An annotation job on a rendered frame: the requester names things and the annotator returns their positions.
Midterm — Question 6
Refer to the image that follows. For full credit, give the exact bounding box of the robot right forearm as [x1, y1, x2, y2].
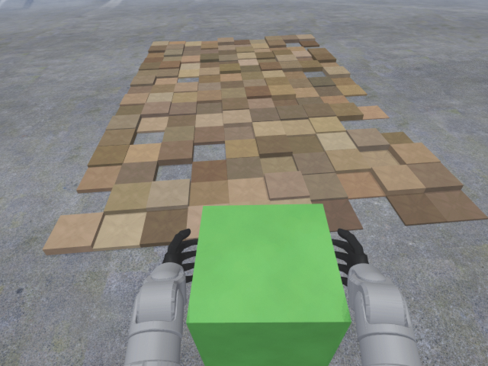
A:
[347, 263, 422, 366]

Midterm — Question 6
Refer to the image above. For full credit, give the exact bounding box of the left robot hand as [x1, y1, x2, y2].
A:
[162, 229, 198, 283]

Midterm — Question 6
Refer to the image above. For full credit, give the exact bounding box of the right robot hand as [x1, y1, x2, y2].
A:
[332, 229, 369, 286]

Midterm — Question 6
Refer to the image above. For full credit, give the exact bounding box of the robot left forearm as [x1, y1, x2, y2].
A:
[124, 262, 187, 366]

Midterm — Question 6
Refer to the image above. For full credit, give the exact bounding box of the carton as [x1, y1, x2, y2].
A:
[186, 204, 352, 366]

